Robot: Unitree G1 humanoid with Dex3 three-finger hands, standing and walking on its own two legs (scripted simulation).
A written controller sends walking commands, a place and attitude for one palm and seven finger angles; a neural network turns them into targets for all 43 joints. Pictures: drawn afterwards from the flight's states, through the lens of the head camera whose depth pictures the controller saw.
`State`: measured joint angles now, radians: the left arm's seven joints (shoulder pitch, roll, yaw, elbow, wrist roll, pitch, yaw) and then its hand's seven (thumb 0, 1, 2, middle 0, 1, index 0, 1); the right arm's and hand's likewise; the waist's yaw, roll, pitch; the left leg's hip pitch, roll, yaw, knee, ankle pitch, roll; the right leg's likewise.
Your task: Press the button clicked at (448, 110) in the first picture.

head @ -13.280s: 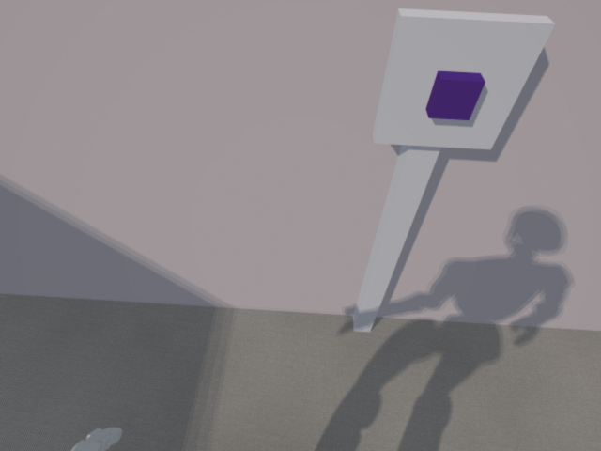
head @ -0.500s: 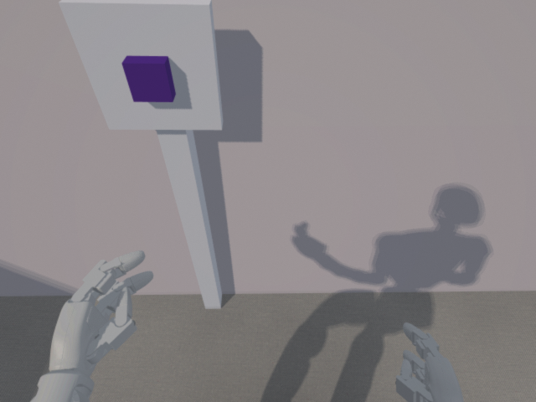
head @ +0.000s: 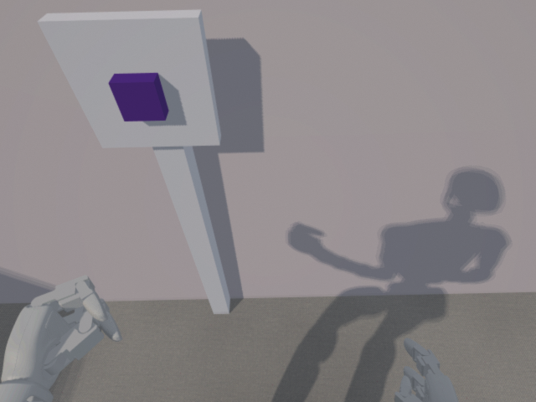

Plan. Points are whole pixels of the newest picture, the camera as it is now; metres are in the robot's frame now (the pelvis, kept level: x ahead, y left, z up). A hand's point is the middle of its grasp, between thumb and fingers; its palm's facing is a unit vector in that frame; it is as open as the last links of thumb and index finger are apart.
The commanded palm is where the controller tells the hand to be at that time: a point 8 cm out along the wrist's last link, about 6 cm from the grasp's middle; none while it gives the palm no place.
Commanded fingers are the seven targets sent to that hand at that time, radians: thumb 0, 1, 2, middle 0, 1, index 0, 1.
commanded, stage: raise the hand and make a fist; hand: left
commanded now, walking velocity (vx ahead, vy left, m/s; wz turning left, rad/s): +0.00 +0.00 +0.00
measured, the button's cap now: (141, 96) +0.51 +0.23 +0.21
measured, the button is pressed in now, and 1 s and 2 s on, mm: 0 0 0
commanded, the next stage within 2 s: aim a knuckle at the button in 1.16 s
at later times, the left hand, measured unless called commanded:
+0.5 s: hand (36, 296) +0.20 +0.26 +0.16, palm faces +0.09 -0.99 -0.06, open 3.1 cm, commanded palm +0.16 +0.31 +0.17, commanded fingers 0.00 0.90 0.90 -1.30 -1.50 -1.30 -1.50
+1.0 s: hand (48, 278) +0.21 +0.24 +0.19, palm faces +0.12 -0.99 -0.06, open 3.1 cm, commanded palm +0.17 +0.28 +0.21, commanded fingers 0.00 0.90 0.90 -1.30 -1.50 -1.30 -1.50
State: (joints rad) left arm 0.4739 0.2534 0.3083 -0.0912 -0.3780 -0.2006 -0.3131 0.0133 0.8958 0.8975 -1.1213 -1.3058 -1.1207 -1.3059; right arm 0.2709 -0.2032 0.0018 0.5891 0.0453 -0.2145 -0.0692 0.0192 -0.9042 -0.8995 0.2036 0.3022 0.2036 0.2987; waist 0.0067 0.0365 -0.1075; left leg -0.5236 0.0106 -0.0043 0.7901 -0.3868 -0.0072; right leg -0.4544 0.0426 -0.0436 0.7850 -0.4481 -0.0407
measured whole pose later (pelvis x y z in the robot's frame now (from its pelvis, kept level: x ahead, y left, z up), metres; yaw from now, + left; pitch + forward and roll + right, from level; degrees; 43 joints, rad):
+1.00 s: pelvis -0.02 +0.02 +0.03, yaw +2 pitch -3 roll -1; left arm 0.17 0.32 0.30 -0.32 -0.32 0.33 -0.19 0.01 0.90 0.90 -1.30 -1.50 -1.30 -1.50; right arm 0.21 -0.25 0.08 0.60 0.07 -0.20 -0.09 0.02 -0.90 -0.90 0.20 0.30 0.20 0.30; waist 0.05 0.05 -0.04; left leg -0.25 -0.02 -0.02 0.55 -0.25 0.02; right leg -0.16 0.02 -0.06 0.53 -0.31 -0.03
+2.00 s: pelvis -0.02 +0.02 +0.03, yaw +1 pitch -1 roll +0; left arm -0.25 0.25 0.18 0.09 -0.24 0.23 -0.11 0.01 0.90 0.90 -1.31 -1.50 -1.31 -1.50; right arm 0.20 -0.23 0.07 0.64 0.06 -0.13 -0.09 0.02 -0.90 -0.90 0.20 0.30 0.20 0.30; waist 0.01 0.04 -0.03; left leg -0.27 -0.03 -0.01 0.55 -0.25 0.03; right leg -0.19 0.01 -0.05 0.53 -0.32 -0.02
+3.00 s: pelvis +0.00 +0.02 +0.02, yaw +0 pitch +3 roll +0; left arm -0.56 0.29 0.24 0.56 -0.20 0.05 -0.11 0.01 0.90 0.90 -1.30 -1.50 -1.31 -1.50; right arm 0.27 -0.25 0.03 0.65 0.07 -0.03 -0.07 0.02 -0.91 -0.90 0.20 0.30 0.20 0.30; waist -0.02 0.04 -0.06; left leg -0.35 -0.01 0.00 0.58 -0.29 0.02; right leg -0.26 0.03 -0.04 0.55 -0.34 -0.03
